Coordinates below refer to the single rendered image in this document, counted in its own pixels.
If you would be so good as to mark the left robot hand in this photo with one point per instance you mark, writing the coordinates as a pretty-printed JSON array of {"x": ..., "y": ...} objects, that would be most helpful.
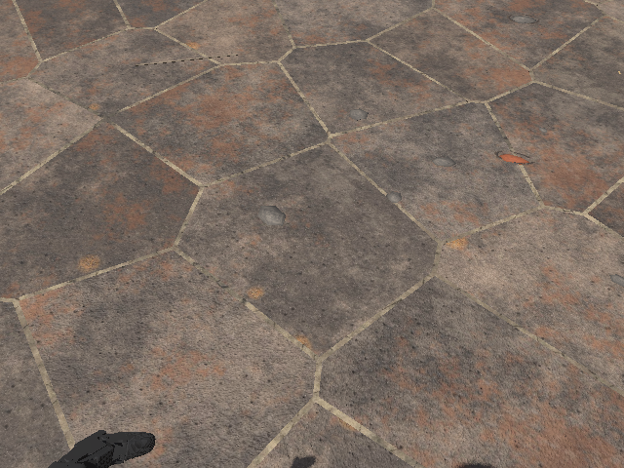
[{"x": 101, "y": 450}]

